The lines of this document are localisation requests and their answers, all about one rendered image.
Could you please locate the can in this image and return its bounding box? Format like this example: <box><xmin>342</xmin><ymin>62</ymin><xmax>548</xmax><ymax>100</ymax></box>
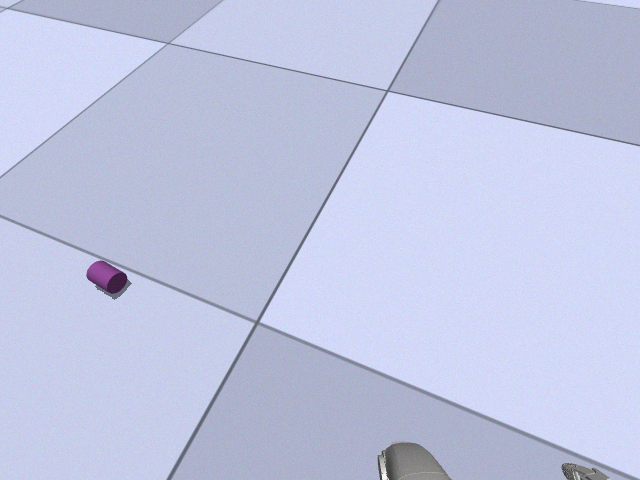
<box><xmin>86</xmin><ymin>261</ymin><xmax>127</xmax><ymax>294</ymax></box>

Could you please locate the right robot hand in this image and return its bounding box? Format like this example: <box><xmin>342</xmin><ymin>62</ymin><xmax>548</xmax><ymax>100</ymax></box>
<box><xmin>562</xmin><ymin>463</ymin><xmax>611</xmax><ymax>480</ymax></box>

